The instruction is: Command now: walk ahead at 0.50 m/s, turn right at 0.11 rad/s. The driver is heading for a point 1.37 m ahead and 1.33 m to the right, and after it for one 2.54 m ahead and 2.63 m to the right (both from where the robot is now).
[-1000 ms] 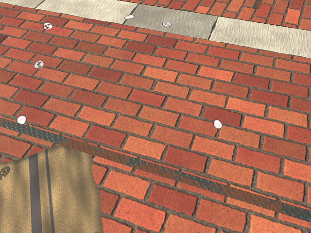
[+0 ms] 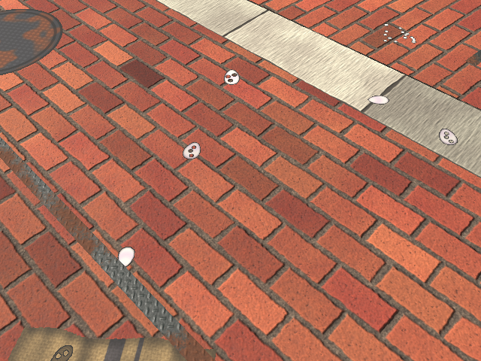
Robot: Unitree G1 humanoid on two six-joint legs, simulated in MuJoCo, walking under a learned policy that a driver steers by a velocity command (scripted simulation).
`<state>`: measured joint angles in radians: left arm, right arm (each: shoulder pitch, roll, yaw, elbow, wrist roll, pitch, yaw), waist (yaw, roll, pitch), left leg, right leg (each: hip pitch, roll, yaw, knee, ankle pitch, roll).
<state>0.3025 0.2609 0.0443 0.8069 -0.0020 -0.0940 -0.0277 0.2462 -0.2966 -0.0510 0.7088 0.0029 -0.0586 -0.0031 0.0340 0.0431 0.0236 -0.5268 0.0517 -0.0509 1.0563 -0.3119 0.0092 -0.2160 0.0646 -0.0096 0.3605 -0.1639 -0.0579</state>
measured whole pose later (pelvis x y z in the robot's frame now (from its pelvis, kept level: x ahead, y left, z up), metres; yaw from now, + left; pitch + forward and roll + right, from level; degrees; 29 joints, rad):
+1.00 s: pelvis +0.49 -0.12 +0.00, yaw -33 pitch +1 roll +1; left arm 0.30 0.28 0.06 0.68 -0.01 -0.04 -0.02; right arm 0.14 -0.32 -0.06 0.74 -0.01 -0.10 0.00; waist 0.03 0.03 0.06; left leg -0.58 0.10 -0.06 1.05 -0.28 -0.03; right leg -0.25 0.10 0.04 0.40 -0.16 -0.10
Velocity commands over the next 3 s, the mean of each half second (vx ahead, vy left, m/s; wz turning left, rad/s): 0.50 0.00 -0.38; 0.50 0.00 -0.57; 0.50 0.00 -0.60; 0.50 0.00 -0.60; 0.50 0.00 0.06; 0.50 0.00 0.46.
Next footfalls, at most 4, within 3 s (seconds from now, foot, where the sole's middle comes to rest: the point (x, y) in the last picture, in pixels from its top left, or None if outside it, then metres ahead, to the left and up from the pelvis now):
0.28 left None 0.33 0.14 -0.78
0.78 right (343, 355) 0.51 -0.20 -0.78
1.28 left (331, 244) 0.86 -0.20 -0.78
1.82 right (456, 255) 0.82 -0.59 -0.78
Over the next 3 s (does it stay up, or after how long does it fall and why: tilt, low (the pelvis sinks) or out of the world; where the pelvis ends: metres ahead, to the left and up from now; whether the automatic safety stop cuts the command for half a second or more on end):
stays up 1.13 -1.03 0.00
